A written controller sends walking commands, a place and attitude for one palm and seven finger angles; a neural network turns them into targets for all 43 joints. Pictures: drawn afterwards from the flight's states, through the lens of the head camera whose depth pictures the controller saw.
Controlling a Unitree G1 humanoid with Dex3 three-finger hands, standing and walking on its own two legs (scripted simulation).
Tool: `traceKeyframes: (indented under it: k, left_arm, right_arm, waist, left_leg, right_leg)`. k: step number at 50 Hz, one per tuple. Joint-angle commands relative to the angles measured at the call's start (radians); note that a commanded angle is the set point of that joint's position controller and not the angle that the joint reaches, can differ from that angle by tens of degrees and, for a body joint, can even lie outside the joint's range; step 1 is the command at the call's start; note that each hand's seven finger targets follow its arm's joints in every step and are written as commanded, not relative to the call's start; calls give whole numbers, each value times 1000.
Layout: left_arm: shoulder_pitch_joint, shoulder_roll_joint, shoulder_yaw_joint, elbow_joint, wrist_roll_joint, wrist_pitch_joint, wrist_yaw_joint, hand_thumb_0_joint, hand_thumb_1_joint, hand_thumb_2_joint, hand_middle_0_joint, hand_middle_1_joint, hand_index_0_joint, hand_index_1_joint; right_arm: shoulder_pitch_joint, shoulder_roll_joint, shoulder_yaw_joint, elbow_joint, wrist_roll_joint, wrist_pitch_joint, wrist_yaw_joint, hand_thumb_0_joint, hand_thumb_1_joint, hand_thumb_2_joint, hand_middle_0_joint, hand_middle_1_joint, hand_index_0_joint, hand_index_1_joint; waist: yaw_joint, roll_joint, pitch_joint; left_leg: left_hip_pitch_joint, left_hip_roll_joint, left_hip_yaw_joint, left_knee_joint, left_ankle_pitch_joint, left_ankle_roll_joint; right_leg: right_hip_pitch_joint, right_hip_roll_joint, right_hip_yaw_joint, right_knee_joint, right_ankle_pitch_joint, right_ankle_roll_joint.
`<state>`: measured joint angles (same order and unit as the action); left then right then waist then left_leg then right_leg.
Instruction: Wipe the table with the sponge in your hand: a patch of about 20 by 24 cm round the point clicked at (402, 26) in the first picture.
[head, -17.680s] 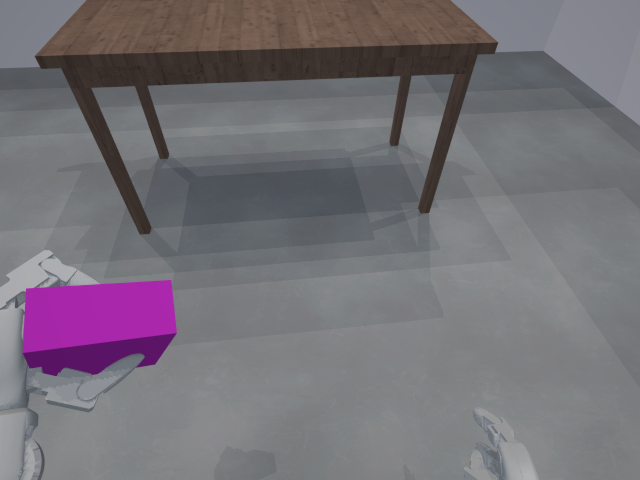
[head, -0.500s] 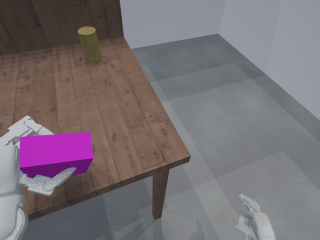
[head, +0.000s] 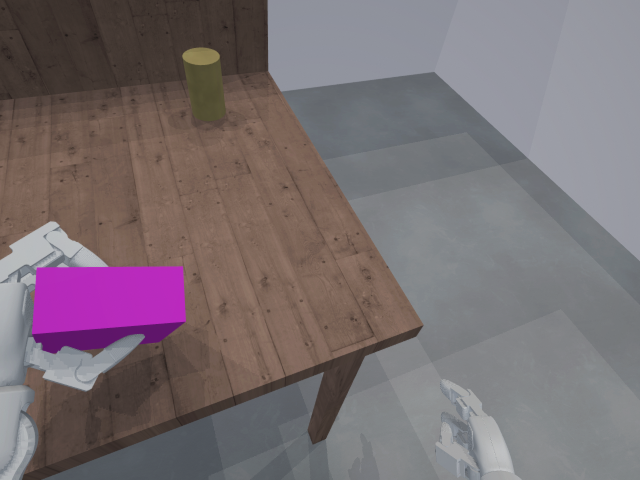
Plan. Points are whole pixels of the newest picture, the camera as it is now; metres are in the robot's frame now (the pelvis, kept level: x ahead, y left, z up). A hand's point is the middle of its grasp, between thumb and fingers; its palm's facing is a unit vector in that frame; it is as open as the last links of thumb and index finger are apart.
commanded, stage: come to a stop and stand still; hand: left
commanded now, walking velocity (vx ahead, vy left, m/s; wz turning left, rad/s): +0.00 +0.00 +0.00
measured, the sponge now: (129, 310) +0.24 +0.22 +0.13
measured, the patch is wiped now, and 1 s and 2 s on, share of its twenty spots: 0.00 0.00 0.00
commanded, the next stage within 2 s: look again from close up in 0.04 s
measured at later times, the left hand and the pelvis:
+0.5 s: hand (105, 328) +0.20 +0.22 +0.16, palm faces +0.40 -0.85 -0.34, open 9.2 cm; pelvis -0.01 -0.03 +0.01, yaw +1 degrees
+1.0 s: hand (113, 305) +0.22 +0.22 +0.16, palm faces +0.34 -0.87 -0.37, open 9.2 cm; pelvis +0.00 -0.02 +0.00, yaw +0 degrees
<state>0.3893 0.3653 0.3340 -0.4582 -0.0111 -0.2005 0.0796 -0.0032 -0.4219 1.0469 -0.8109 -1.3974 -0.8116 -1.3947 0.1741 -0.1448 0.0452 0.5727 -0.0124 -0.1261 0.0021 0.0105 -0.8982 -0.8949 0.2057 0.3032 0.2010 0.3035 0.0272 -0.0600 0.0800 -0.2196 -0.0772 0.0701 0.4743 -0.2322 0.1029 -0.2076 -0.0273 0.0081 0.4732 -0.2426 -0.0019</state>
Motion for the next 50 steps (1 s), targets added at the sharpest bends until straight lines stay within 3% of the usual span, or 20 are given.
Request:
traceKeyframes:
  k: [1, 7, 15, 17, 19, 23, 26, 27, 31, 32, 36, 37, 38, 39, 40, 41, 42, 43, 46, 50]
  left_arm:
    - [-88, 213, 165, -329, -20, -84, 39, 0, 100, 1300, -1200, -1600, -1200, -1600]
    - [28, 137, 119, -246, -31, -82, 39, 0, 100, 1300, -1200, -1600, -1200, -1600]
    - [-73, 139, 90, -199, -18, -71, 46, 0, 100, 1300, -1200, -1600, -1200, -1600]
    - [-98, 121, 66, -194, -17, -70, 47, 0, 100, 1300, -1200, -1600, -1200, -1600]
    - [-114, 154, 88, -220, -14, -70, 51, 0, 100, 1300, -1200, -1600, -1200, -1600]
    - [-91, 156, 95, -224, -19, -67, 54, 0, 100, 1300, -1200, -1600, -1200, -1600]
    - [-49, 176, 126, -214, -20, -64, 58, 0, 100, 1300, -1200, -1600, -1200, -1600]
    - [-27, 145, 102, -194, -27, -63, 55, 0, 100, 1300, -1200, -1600, -1200, -1600]
    - [14, 162, 127, -193, -36, -52, 55, 0, 100, 1300, -1200, -1600, -1200, -1600]
    - [27, 140, 107, -176, -40, -52, 51, 0, 100, 1300, -1200, -1600, -1200, -1600]
    - [1, 168, 125, -210, -40, -42, 55, 0, 100, 1300, -1200, -1600, -1200, -1600]
    - [3, 140, 100, -191, -43, -42, 52, 0, 100, 1300, -1200, -1600, -1200, -1600]
    - [-1045, 983, 699, -470, 117, -158, 52, 0, 100, 1300, -1200, -1600, -1200, -1600]
    - [-448, 342, 292, 133, 15, -116, 5, 0, 100, 1300, -1200, -1600, -1200, -1600]
    - [-185, 269, 231, 50, -19, -120, 8, 0, 100, 1300, -1200, -1600, -1200, -1600]
    - [-104, 95, 97, 115, -42, -93, 6, 0, 100, 1300, -1200, -1600, -1200, -1600]
    - [-164, 155, 101, -51, -39, -105, 4, 0, 100, 1300, -1200, -1600, -1200, -1600]
    - [-118, 144, 89, -113, -45, -115, 3, 0, 100, 1300, -1200, -1600, -1200, -1600]
    - [22, 97, 38, -192, -45, -111, 11, 0, 100, 1300, -1200, -1600, -1200, -1600]
    - [5, 217, 173, -208, -40, -108, 32, 0, 100, 1300, -1200, -1600, -1200, -1600]
  right_arm:
    - [-84, -166, -76, -157, 20, -44, -19, 0, -900, -900, 200, 300, 200, 300]
    - [-57, -174, -80, -149, 16, -37, -25, 0, -900, -900, 200, 300, 200, 300]
    - [-52, -183, -91, -148, 25, -39, -47, 0, -900, -900, 200, 300, 200, 300]
    - [-68, -185, -82, -144, 19, -41, -51, 0, -900, -900, 200, 300, 200, 300]
    - [-68, -185, -88, -148, 21, -47, -54, 0, -900, -900, 200, 300, 200, 300]
    - [-73, -184, -86, -150, 19, -50, -54, 0, -900, -900, 200, 300, 200, 300]
    - [-83, -181, -87, -141, 24, -51, -53, 0, -900, -900, 200, 300, 200, 300]
    - [-72, -181, -82, -144, 17, -44, -51, 0, -900, -900, 200, 300, 200, 300]
    - [-78, -183, -89, -146, 28, -40, -51, 0, -900, -900, 200, 300, 200, 300]
    - [-68, -184, -85, -146, 21, -35, -50, 0, -900, -900, 200, 300, 200, 300]
    - [-81, -186, -88, -144, 30, -35, -56, 0, -900, -900, 200, 300, 200, 300]
    - [-71, -188, -84, -145, 24, -32, -56, 0, -900, -900, 200, 300, 200, 300]
    - [60, -217, -80, -145, -17, -75, -44, 0, -900, -900, 200, 300, 200, 300]
    - [-31, -97, -38, -89, 11, -68, -42, 0, -900, -900, 200, 300, 200, 300]
    - [-31, -160, -88, -138, 14, -84, -44, 0, -900, -900, 200, 300, 200, 300]
    - [-33, -168, -99, -123, 40, -86, -33, 0, -900, -900, 200, 300, 200, 300]
    - [-16, -195, -106, -140, 34, -81, -24, 0, -900, -900, 200, 300, 200, 300]
    - [-30, -196, -102, -141, 32, -83, -14, 0, -900, -900, 200, 300, 200, 300]
    - [-75, -180, -90, -154, 37, -90, 5, 0, -900, -900, 200, 300, 200, 300]
    - [-63, -187, -89, -164, 26, -77, -20, 0, -900, -900, 200, 300, 200, 300]
  waist:
    - [-8, 147, -231]
    - [-11, 199, -203]
    - [-16, 93, -156]
    - [-17, 109, -137]
    - [-13, 121, -139]
    - [-12, 104, -140]
    - [-10, 138, -155]
    - [-11, 123, -160]
    - [-12, 104, -174]
    - [-12, 68, -181]
    - [-13, 75, -196]
    - [-13, 66, -191]
    - [-1, -24, 9]
    - [-11, 17, -229]
    - [34, 75, -165]
    - [7, 187, -239]
    - [2, 225, -273]
    - [7, 226, -272]
    - [14, 120, -239]
    - [9, -26, -182]
  left_leg:
    - [74, 201, -160, -84, 421, -168]
    - [-5, 201, -172, -157, 165, -144]
    - [-59, 168, -171, -164, -28, -96]
    - [-49, 160, -174, -170, -61, -86]
    - [-64, 159, -178, -169, -87, -76]
    - [-46, 142, -172, -143, -56, -73]
    - [-17, 142, -158, -130, -13, -78]
    - [-30, 141, -161, -133, -18, -74]
    - [-2, 133, -147, -88, 58, -77]
    - [1, 134, -151, -88, 69, -74]
    - [30, 147, -154, -98, 129, -80]
    - [23, 149, -157, -107, 131, -76]
    - [-141, 161, -89, 8, 130, -64]
    - [24, 99, -126, -44, 198, -65]
    - [36, 126, -127, -31, 185, -85]
    - [85, 125, -103, -49, 174, -86]
    - [61, 137, -123, -68, 171, -77]
    - [43, 151, -142, -81, 168, -71]
    - [-4, 177, -167, -134, 76, -60]
    - [-78, 172, -186, -146, -9, -68]
  right_leg:
    - [115, 6, -21, -51, 183, -27]
    - [129, 4, -11, -54, 111, -22]
    - [133, -21, 46, -122, 115, -23]
    - [95, -17, 48, -145, 62, -23]
    - [111, -24, 66, -149, 53, -25]
    - [93, -30, 83, -177, 40, -31]
    - [77, -35, 87, -174, 65, -33]
    - [90, -35, 77, -176, 55, -31]
    - [75, -60, 107, -181, 113, -37]
    - [77, -57, 95, -180, 112, -34]
    - [83, -46, 85, -147, 180, -27]
    - [87, -41, 69, -146, 175, -24]
    - [-92, -56, 77, -228, 211, 55]
    - [-31, -92, 82, -127, 157, -50]
    - [4, -73, 164, -171, 210, -43]
    - [60, -74, 139, -107, 202, -63]
    - [88, -68, 110, -78, 189, -44]
    - [95, -56, 92, -65, 164, -34]
    - [96, -24, 51, -39, 102, -21]
    - [98, -24, 44, -68, 71, -15]
